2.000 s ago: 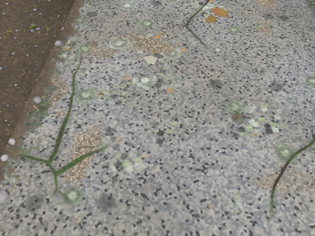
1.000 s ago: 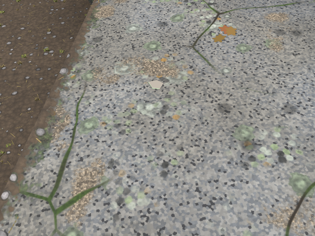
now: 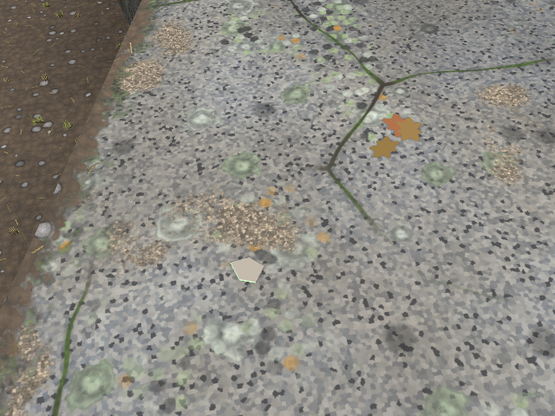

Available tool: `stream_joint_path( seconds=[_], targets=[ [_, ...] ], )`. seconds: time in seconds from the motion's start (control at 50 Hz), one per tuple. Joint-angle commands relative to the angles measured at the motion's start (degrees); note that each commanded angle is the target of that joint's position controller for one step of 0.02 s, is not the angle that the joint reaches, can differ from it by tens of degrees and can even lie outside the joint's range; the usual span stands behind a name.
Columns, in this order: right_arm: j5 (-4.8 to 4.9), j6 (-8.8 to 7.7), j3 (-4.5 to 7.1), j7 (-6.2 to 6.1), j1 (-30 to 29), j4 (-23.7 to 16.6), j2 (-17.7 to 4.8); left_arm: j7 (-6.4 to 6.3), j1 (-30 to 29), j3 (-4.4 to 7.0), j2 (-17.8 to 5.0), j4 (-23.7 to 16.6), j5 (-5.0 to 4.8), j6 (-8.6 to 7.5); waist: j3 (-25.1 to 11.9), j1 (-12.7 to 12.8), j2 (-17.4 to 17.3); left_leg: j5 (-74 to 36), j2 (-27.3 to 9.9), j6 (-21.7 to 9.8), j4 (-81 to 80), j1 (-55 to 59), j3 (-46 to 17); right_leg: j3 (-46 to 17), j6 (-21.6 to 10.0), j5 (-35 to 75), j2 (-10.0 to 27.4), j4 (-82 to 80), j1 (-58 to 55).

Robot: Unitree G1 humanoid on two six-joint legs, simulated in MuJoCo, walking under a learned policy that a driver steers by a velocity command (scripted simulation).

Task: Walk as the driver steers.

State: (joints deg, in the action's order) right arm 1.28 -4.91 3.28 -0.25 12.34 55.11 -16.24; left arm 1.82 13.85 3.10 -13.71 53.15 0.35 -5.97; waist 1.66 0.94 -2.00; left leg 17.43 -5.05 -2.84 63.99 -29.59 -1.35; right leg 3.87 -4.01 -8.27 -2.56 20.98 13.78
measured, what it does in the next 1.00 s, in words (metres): walks ahead, turning right: left foot, then right foot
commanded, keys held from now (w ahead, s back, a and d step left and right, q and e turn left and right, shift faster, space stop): w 0.26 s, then w+e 0.74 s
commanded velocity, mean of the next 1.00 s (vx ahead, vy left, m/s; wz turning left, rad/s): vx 0.50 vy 0.00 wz -0.31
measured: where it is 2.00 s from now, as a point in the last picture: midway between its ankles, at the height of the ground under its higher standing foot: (364, 217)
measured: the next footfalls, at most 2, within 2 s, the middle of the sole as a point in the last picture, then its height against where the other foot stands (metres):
left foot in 0.36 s outside the picture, level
right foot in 0.90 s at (354, 356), level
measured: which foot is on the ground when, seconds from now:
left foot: up 0.00-0.34, down 0.36-0.92, up 0.94-1.00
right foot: down 0.00-0.38, up 0.40-0.88, down 0.90-1.00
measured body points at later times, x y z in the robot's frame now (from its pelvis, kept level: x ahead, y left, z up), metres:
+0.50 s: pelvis +0.28 +0.07 -0.01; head +0.31 +0.08 +0.44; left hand +0.33 +0.34 -0.15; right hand +0.38 -0.21 -0.12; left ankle +0.34 +0.16 -0.74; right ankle +0.19 -0.08 -0.65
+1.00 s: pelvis +0.55 -0.02 -0.02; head +0.58 -0.04 +0.43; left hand +0.78 +0.18 -0.13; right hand +0.52 -0.31 -0.15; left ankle +0.44 +0.16 -0.64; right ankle +0.60 -0.11 -0.74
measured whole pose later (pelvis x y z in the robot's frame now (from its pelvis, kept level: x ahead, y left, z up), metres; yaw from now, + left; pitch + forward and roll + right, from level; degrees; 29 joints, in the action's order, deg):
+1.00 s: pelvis +0.55 -0.02 -0.02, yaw -21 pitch +1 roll +1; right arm 1.6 -5.6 4.0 -0.4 12.7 52.4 -15.8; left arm 2.3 7.9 5.3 -15.8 44.3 -1.1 -2.9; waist 4.2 -0.5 0.1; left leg 26.0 -3.2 0.1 69.2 -15.8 1.4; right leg 3.1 -6.2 -11.1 -3.5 34.6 24.7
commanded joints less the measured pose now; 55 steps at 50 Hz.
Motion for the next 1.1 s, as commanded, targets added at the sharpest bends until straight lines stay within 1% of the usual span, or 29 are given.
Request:
stream_joint_path(
  seconds=[0.02, 0.08, 0.14, 0.24, 0.3, 0.32, 0.34, 0.36, 0.38, 0.4, 0.42, 0.44, 0.46, 0.48, 0.52, 0.58, 0.7, 0.8, 0.84, 0.88, 0.9, 0.92, 0.94, 0.96, 0.98, 1.0, 1.02, 1.04, 1.1],
  targets=[
    [-0.55, 0.72, 0.82, -0.25, 1.5, -2.5, -2.5, -0.59, 0.2, 1.6, -7.9, -2.2, -0.1, -1.04, -1.9, -1.8, 5.1, -5.4, -3.8, 1.1, -4.7, -7.3, -2.2, -14.5, -9.7, 11.0, 16.0, -13.3, -5.8],
    [-1.06, 0.65, 0.87, -0.07, -4.4, -4.5, -2.3, -1.59, 2.5, 1.76, -8.6, -1.1, -0.27, -0.45, -0.1, -0.5, 4.7, -14.5, -3.6, 2.5, -14.8, -10.6, -1.6, -11.0, -8.8, 11.7, 14.8, -14.6, -6.9],
    [-0.81, 0.19, 0.37, 0.45, -10.4, -6.1, -1.2, -2.08, 4.8, 1.76, -8.9, -0.1, -0.67, -0.15, 1.3, 1.3, 5.2, -22.3, -1.7, 2.6, -25.2, -7.7, 0.5, -7.3, -7.3, 10.2, 12.9, -15.3, -6.5],
    [-0.2, -0.37, -0.09, 1.74, -17.6, -8.8, -1.6, -2.36, 9.5, 2.16, -9.5, 2.7, -1.23, 0.89, 3.6, 3.2, 5.3, -21.1, -0.1, 1.2, -32.8, -8.9, 0.9, -7.1, -6.9, 10.7, 16.0, -12.7, -14.6],
    [-0.13, -1.05, 0.56, 2.45, -16.5, -9.5, -3.5, -2.7, 9.1, 2.63, -10.2, 3.1, -1.53, 1.81, 2.3, 0.9, 6.2, -14.9, 1.2, -0.7, -35.4, -4.6, 0.9, -8.8, -5.7, 18.3, 18.0, -7.8, -18.4],
    [-0.17, -1.29, 1.25, 2.39, -12.9, -8.8, -4.9, -2.74, 7.8, 2.78, -10.8, 2.8, -1.57, 2.07, 0.2, -1.5, 7.1, -13.2, 2.9, -1.4, -36.1, 1.5, 2.2, -8.8, -5.1, 26.3, 17.4, -3.7, -18.0],
    [-0.26, -1.43, 2.54, 2.05, -4.8, -6.4, -7.0, -2.71, 6.5, 2.46, -10.2, 2.3, -1.49, 2.35, -4.6, -5.6, 6.6, -14.0, 4.5, -2.6, -37.3, 12.8, 3.5, -7.3, -3.8, 32.3, 14.7, 4.9, -15.5],
    [-1.04, -1.5, 3.91, 1.45, 6.3, -3.7, -10.7, -2.68, 6.2, 1.56, -8.3, 1.0, -0.82, 2.36, -12.9, -9.6, 3.9, -15.0, -1.4, -5.4, -34.3, 30.9, -2.2, -5.3, -1.9, 24.2, 11.3, 19.6, -5.5],
    [-1.77, -1.04, 5.33, 1.07, 12.9, -2.3, -16.3, -2.22, 13.4, -0.44, -1.1, 0.2, -0.62, 1.4, -22.0, -7.4, -9.6, -6.7, -16.8, -13.7, -37.3, 53.8, -26.8, -2.3, 2.6, -3.8, 1.6, 42.3, 18.0],
    [-1.42, -0.87, 3.78, 1.14, 13.0, -2.4, -11.3, -2.08, 12.3, 0.05, -3.8, 1.1, -1.71, 0.24, -24.9, -8.4, -11.4, -0.4, -19.3, -14.8, -45.3, 53.7, -38.9, -10.8, 2.4, -25.6, 0.5, 51.5, 24.7],
    [-1.02, -1.02, 2.76, 0.99, 8.2, -2.9, -8.1, -2.09, 7.3, 1.52, -8.5, -0.2, -3.36, -0.21, -15.4, -7.7, -8.0, 2.0, -17.4, -11.6, -46.6, 46.1, -30.4, -11.6, 1.5, -22.5, 3.8, 55.0, 29.4],
    [-1.02, -1.18, 2.09, 0.91, 3.4, -3.9, -5.9, -2.42, 4.1, 1.65, -8.7, -1.1, -3.45, -0.17, -9.8, -6.1, -4.9, 0.5, -15.6, -9.4, -48.3, 37.5, -22.7, -9.8, 1.1, -17.0, 7.1, 53.5, 29.1],
    [-1.25, -1.41, 1.51, 1.07, -0.3, -4.1, -3.7, -2.84, 2.6, 1.99, -8.1, -1.3, -2.84, 0.26, -5.6, -4.4, -3.0, -2.2, -13.4, -8.1, -50.8, 29.5, -16.9, -9.3, 1.2, -12.8, 9.0, 50.3, 26.7],
    [-1.79, -1.75, 1.12, 1.16, -2.4, -4.0, -2.4, -3.05, 3.7, 2.38, -7.1, -1.0, -2.49, 1.12, -3.6, -2.3, -4.3, -4.6, -11.4, -6.8, -53.0, 24.2, -11.8, -9.8, 1.1, -9.8, 10.7, 47.8, 23.1],
    [-2.19, -2.03, 1.29, 1.17, -3.2, -3.3, -2.2, -2.88, 5.5, 2.21, -4.1, -0.8, -2.53, 2.73, -2.2, -0.6, -4.5, -8.4, -10.2, -6.7, -55.8, 19.3, -5.9, -9.6, 1.2, -7.3, 11.6, 46.1, 19.9],
    [-2.42, -2.29, 1.96, 0.27, -1.9, -2.3, -4.3, -2.88, 2.3, 2.53, -3.9, -2.8, -2.09, 3.81, 0.0, -0.2, -2.1, -14.6, -10.1, -7.4, -57.5, 19.2, 0.3, -10.2, 2.0, -0.7, 11.9, 41.7, 24.4],
    [-1.96, -1.46, 2.43, -1.21, 1.4, -1.9, -6.5, -0.91, -8.0, 1.72, -2.5, -6.9, -1.42, 3.21, 2.7, -3.1, 0.1, -19.7, -9.2, -6.1, -58.3, 23.8, 9.5, -5.4, 2.5, 12.3, 10.3, 23.7, 25.6],
    [-0.83, 0.65, 3.13, -1.36, 6.2, -0.9, -8.0, 1.08, -15.2, 1.08, -2.4, -11.6, -1.62, 3.32, 4.7, -5.0, 0.3, -28.7, -12.3, -5.4, -53.2, 35.0, 12.8, -1.2, 0.3, 6.1, 8.5, 16.6, 28.6],
    [-0.45, 1.45, 3.59, -1.56, 4.9, -1.7, -9.6, 1.69, -13.8, 1.79, -4.0, -12.7, -1.74, 3.5, 2.3, -2.8, -1.7, -46.1, -12.6, -4.2, -47.1, 36.9, 14.5, 1.9, -1.6, 0.6, 5.4, 15.9, 23.0],
    [-0.14, 2.36, 3.98, -1.82, 3.3, -2.6, -11.1, 1.71, -4.8, 3.73, -7.7, -11.5, -2.11, 3.72, -3.6, 3.0, -3.5, -60.9, -11.7, -2.7, -32.7, 36.0, 15.7, 4.4, -4.4, -3.6, 0.8, 15.1, 10.0],
    [0.04, 2.45, 3.71, -1.84, 2.3, -3.1, -10.8, 0.97, 4.6, 5.72, -11.2, -9.1, -2.19, 3.78, -8.4, 8.0, -2.0, -55.8, -9.3, -0.6, -19.6, 29.6, 16.8, 3.2, -6.7, 0.6, -1.2, 10.4, -4.6],
    [-1.9, 1.74, 2.41, -1.64, 3.6, -4.6, -6.7, -0.45, 10.7, 7.3, -16.9, -7.7, -2.02, 4.34, -13.0, 7.9, 8.6, -23.3, -5.4, 2.1, -0.7, 12.8, 16.5, -14.2, -10.4, 2.5, 9.6, 10.1, -21.2],
    [-1.76, -0.57, 0.55, -0.7, 6.5, -7.8, -0.9, -0.22, 7.7, 7.2, -19.7, -9.5, -1.83, 3.56, -20.1, 2.0, 17.5, 16.4, 7.7, 4.8, 17.1, -9.0, 5.4, -48.7, -22.2, -8.3, 21.6, -0.3, -36.2],
    [0.68, -3.01, 1.51, 0.22, -0.9, -9.1, -6.0, 0.2, 9.3, 5.53, -14.5, -9.8, -1.24, 2.97, -19.8, 6.1, 8.9, 14.4, 5.0, 3.0, 19.0, -15.7, -3.9, -48.6, -19.4, -8.9, 21.7, -5.3, -36.3],
    [1.98, -4.06, 1.62, 0.58, -4.1, -10.2, -6.4, 0.12, 7.3, 4.82, -11.9, -9.7, -1.05, 2.28, -12.7, 5.3, 7.2, 9.6, 2.6, 1.3, 16.2, -18.3, -3.4, -39.7, -17.1, -5.1, 19.9, -5.0, -30.4],
    [1.03, -4.3, 1.62, 0.19, -3.8, -9.3, -5.9, 0.15, 3.0, 4.24, -10.1, -10.4, -1.26, 1.8, -7.9, 2.2, 1.7, 5.3, -0.2, 1.1, 10.6, -15.2, -3.4, -32.5, -15.0, 1.0, 17.1, -5.0, -21.0],
    [-0.38, -3.79, 2.27, -0.16, -3.1, -8.6, -6.8, -0.09, -0.6, 3.62, -8.1, -11.3, -1.13, 1.62, -6.0, 0.1, 1.7, 3.0, -1.9, 1.6, 5.5, -10.8, -3.5, -27.4, -13.7, 6.1, 15.1, -5.5, -14.0],
    [-0.76, -2.88, 2.57, -0.1, -1.9, -8.4, -7.0, -0.4, -2.2, 3.26, -7.5, -12.2, -0.61, 1.54, -5.3, -1.5, 2.6, 1.6, -2.8, 2.2, 3.4, -7.0, -3.7, -25.3, -13.3, 8.8, 13.8, -6.7, -9.3],
    [-1.92, -1.09, 2.38, -0.33, -3.4, -9.6, -5.1, -1.47, -0.8, 3.7, -9.8, -12.3, -0.99, 1.27, -3.7, -2.2, 2.6, -2.6, -2.1, 5.1, -4.9, -5.3, -2.1, -21.2, -13.5, 14.5, 12.0, -8.7, -3.1]
  ],
)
